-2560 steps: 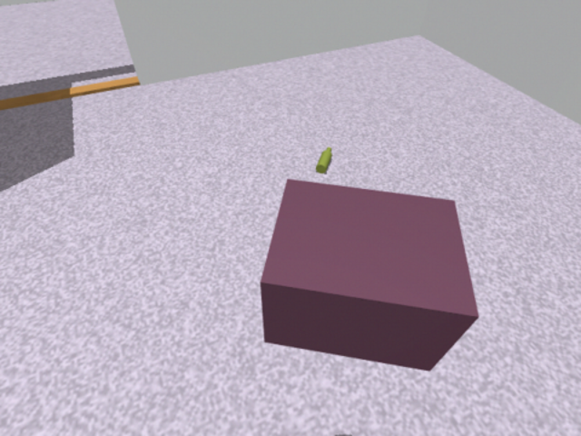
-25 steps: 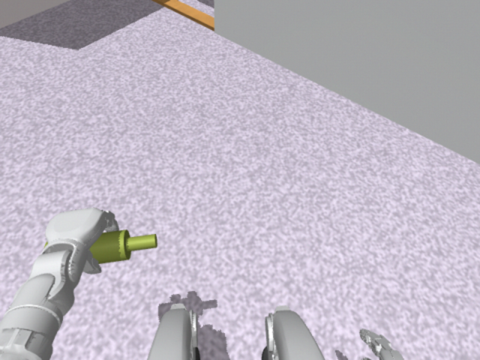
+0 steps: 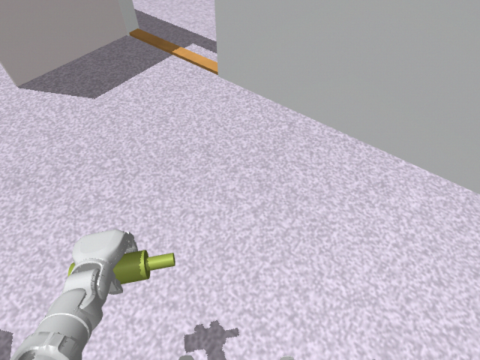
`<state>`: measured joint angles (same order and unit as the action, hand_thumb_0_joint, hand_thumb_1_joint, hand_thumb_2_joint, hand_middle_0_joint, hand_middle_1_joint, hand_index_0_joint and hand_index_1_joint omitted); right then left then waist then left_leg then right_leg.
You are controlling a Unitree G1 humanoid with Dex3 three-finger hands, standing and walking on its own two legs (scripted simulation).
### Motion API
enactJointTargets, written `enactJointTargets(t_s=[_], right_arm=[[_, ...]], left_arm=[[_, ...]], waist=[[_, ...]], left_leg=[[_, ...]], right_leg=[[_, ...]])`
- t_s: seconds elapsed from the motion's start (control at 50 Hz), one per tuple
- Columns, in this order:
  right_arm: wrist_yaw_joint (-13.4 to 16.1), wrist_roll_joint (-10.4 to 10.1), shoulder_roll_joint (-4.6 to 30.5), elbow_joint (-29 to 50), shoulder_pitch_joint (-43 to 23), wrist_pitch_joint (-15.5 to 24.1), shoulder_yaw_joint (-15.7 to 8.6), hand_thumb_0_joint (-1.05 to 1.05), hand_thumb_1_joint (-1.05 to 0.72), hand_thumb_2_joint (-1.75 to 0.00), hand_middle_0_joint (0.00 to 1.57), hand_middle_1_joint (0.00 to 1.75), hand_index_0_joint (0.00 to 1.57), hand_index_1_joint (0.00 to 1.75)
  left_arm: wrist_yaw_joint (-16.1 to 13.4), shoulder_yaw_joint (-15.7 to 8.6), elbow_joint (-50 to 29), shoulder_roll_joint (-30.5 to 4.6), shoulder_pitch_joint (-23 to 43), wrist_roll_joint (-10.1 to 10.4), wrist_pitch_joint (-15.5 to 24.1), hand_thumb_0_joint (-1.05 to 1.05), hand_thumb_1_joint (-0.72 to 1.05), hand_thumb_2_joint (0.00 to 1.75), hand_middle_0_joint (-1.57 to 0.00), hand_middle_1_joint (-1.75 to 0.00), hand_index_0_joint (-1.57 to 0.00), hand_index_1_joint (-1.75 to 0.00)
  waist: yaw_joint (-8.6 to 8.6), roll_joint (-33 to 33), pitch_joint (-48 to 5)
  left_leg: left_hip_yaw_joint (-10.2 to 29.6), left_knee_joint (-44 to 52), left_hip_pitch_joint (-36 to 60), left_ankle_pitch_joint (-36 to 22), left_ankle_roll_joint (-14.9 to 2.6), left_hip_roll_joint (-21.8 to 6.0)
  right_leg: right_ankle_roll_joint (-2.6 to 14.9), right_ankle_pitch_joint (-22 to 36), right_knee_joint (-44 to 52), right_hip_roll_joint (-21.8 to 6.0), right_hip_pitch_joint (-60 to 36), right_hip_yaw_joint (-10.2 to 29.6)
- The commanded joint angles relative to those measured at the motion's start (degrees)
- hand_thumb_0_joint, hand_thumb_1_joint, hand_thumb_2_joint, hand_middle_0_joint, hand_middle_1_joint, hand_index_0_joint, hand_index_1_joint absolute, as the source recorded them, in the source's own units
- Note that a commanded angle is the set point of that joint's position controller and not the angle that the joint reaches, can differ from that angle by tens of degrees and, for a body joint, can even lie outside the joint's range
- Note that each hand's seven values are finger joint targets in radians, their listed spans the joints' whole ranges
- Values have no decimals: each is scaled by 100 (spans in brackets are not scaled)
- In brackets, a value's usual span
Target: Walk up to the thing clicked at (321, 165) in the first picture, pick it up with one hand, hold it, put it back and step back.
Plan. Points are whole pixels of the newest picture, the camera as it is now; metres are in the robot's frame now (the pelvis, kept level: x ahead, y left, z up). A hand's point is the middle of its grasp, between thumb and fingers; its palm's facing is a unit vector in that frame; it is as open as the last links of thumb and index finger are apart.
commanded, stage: lift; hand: left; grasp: from above
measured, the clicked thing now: (125, 268) +0.33 +0.22 -0.11
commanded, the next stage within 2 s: hold in 0.02 s
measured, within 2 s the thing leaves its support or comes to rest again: neither
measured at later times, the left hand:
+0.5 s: hand (112, 245) +0.35 +0.22 -0.03, palm faces -0.44 -0.08 -0.89, open 8.6 cm
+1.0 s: hand (107, 251) +0.32 +0.22 -0.01, palm faces -0.44 -0.07 -0.89, open 8.5 cm
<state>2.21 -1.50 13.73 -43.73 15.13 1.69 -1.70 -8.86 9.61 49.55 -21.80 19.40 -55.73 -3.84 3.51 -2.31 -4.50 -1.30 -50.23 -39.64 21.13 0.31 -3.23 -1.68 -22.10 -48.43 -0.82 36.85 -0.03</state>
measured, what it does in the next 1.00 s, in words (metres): stands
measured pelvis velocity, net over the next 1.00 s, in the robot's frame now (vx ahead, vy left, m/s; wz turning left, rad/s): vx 0.02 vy -0.01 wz -0.01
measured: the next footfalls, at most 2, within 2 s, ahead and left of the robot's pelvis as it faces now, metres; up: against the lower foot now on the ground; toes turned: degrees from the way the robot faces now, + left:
none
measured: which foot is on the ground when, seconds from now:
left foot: down 0.00-1.00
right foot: down 0.00-1.00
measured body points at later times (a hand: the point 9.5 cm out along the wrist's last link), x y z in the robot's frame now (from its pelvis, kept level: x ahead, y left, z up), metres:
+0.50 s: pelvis +0.04 +0.00 +0.03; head +0.06 -0.01 +0.48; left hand +0.37 +0.22 +0.02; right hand +0.13 -0.27 -0.09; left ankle +0.04 +0.12 -0.70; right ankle +0.02 -0.14 -0.69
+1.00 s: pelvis +0.02 -0.01 +0.04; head +0.04 -0.02 +0.49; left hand +0.34 +0.22 +0.04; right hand +0.14 -0.27 -0.08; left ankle +0.04 +0.12 -0.70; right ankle +0.02 -0.14 -0.70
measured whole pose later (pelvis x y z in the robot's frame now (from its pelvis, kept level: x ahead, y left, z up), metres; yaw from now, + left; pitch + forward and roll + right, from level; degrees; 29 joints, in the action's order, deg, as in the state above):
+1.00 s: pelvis +0.02 -0.01 +0.04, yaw +0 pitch +3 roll +0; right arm 1.0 -2.6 14.7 -40.4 13.0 -3.5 -2.9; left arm -1.6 11.7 41.3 -20.9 15.7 -57.2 -3.9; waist 0.6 -2.5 -1.7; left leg -2.8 -30.3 -18.6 14.5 0.7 -2.4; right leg -1.3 -16.1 -30.3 -1.3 17.0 0.7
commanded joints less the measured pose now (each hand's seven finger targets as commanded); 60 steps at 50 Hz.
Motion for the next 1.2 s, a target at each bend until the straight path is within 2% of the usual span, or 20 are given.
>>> enactJointTargets(t_s=[0.0,0.12,0.26,0.28,0.34,0.38,0.42,0.58,0.6,0.64,0.68,0.76,0.8,0.84,0.86,0.9,0.94,1.0,1.14,1.18], right_arm=[[69,-37,883,561,51,194,-299,0,-88,-89,20,30,20,30],[48,-31,907,514,60,139,-332,0,-89,-89,20,30,20,30],[13,-63,926,552,-13,81,-369,0,-88,-89,20,30,20,30],[8,-69,929,579,-39,71,-384,0,-88,-89,20,30,20,30],[-24,-66,929,614,-26,37,-406,0,-89,-89,20,30,20,30],[-38,-63,958,613,14,18,-433,0,-88,-89,20,30,20,30],[-60,-61,945,651,-3,-5,-432,0,-89,-89,20,30,20,30],[-78,-80,954,871,-157,-121,-428,0,-88,-89,20,30,20,30],[-75,-87,914,887,-210,-141,-408,0,-89,-89,20,30,20,30],[-77,-99,937,920,-206,-173,-413,0,-88,-89,20,30,20,30],[-72,-97,945,958,-245,-192,-415,0,-88,-89,20,30,20,30],[-75,-108,894,995,-332,-229,-384,0,-89,-89,20,30,20,30],[-62,-116,904,1005,-358,-244,-382,0,-89,-89,20,30,20,30],[-58,-120,891,1020,-401,-255,-368,0,-89,-90,20,30,20,30],[-53,-127,913,1035,-409,-258,-373,0,-89,-89,20,30,20,30],[-48,-128,881,1057,-487,-272,-358,0,-89,-90,20,30,20,30],[-53,-133,880,1044,-499,-280,-358,0,-89,-90,20,30,20,30],[-37,-134,891,1050,-525,-295,-354,0,-89,-90,20,30,20,30],[-24,-164,875,1082,-684,-296,-319,0,-89,-90,20,30,20,30],[-25,-161,856,1103,-695,-294,-308,0,-89,-90,20,30,20,30]], left_arm=[[-261,-405,-1106,-1186,1877,8,8,0,70,58,-108,-45,-108,-45],[-256,-396,-1181,-1168,1985,-54,-37,0,71,53,-106,-49,-108,-47],[-94,-331,-1010,-1078,1826,-107,-33,0,69,50,-106,-42,-107,-41],[-85,-357,-1187,-1132,1881,-103,-15,0,67,50,-106,-40,-106,-40],[-29,-293,-1063,-1014,1701,-138,-59,0,67,50,-106,-41,-107,-40],[10,-373,-1276,-1152,1858,-133,-44,0,65,50,-104,-41,-105,-40],[55,-308,-1260,-1041,1792,-121,-60,0,65,52,-105,-41,-105,-41],[226,-386,-1688,-1184,1852,-159,-16,0,70,52,-108,-38,-108,-38],[247,-362,-1500,-1118,1638,-174,-40,0,71,51,-110,-39,-110,-39],[300,-318,-1650,-1086,1761,-152,-34,0,72,51,-109,-39,-110,-39],[333,-385,-1837,-1180,1783,-138,-11,0,72,51,-109,-40,-110,-39],[375,-318,-1811,-1056,1636,-175,-29,0,76,52,-113,-39,-113,-39],[384,-387,-1977,-1196,1768,-174,-11,0,75,52,-112,-38,-112,-38],[412,-278,-1876,-1060,1666,-164,-23,0,75,54,-113,-39,-113,-40],[423,-321,-2066,-1144,1830,-150,-3,0,76,52,-113,-39,-113,-39],[435,-379,-1829,-1149,1520,-154,-21,0,75,54,-113,-38,-113,-39],[457,-328,-1985,-1122,1654,-193,-14,0,75,51,-113,-38,-113,-38],[482,-330,-2084,-1136,1713,-172,-5,0,77,54,-114,-39,-114,-40],[527,-346,-2194,-1171,1712,-170,-48,0,77,53,-114,-40,-114,-40],[579,-214,-2257,-1002,1723,-144,-75,0,77,54,-113,-42,-114,-42]], waist=[[-39,-108,-1717],[-44,-54,-1832],[-73,-2,-1488],[-146,-52,-1562],[-129,69,-1578],[-136,-26,-1715],[-125,15,-1614],[-213,-54,-1496],[-262,60,-1365],[-172,155,-1339],[-232,31,-1342],[-273,127,-1278],[-280,61,-1338],[-237,198,-1167],[-244,138,-1223],[-319,213,-1080],[-298,108,-1267],[-258,88,-1164],[-351,-6,-1137],[-324,80,-1070]], left_leg=[[83,1027,1761,-1152,3,292],[8,1175,2123,-1778,-10,324],[-12,1500,2342,-1893,5,334],[-22,1542,2427,-1999,11,330],[-67,1497,2578,-2471,-30,330],[-67,1504,2714,-2737,-29,319],[-67,1569,2750,-2810,-37,311],[-114,1863,2840,-2480,-27,329],[-123,1879,2808,-2511,-53,346],[-137,1926,2847,-2448,-84,348],[-135,2013,2876,-2284,-68,343],[-128,2089,2940,-2285,-75,333],[-147,2115,2961,-2261,-83,351],[-159,2160,2937,-2136,-111,359],[-163,2194,2973,-2057,-109,365],[-165,2269,2938,-1895,-112,373],[-165,2275,3049,-2043,-105,366],[-155,2321,3086,-2019,-94,339],[-167,2451,3172,-1878,-83,350],[-152,2490,3179,-1860,-78,328]], right_leg=[[193,1124,1042,260,-792,-16],[151,1793,1269,246,-1245,35],[178,1801,1501,262,-1408,2],[183,1887,1508,266,-1517,-9],[146,2351,1530,266,-1624,11],[148,2561,1537,279,-1747,5],[153,2609,1584,286,-1764,-13],[181,2359,1814,262,-2047,-4],[156,2456,1846,255,-2058,-1],[133,2474,1914,247,-2060,20],[167,2264,1968,247,-2092,13],[162,2239,2017,249,-2149,4],[155,2236,2070,234,-2206,24],[133,2178,2144,221,-2150,20],[137,2090,2185,217,-2171,34],[145,1887,2261,203,-2222,14],[154,2027,2211,206,-2264,20],[166,1959,2266,230,-2211,-7],[184,1777,2381,215,-2271,5],[191,1748,2397,233,-2251,-9]])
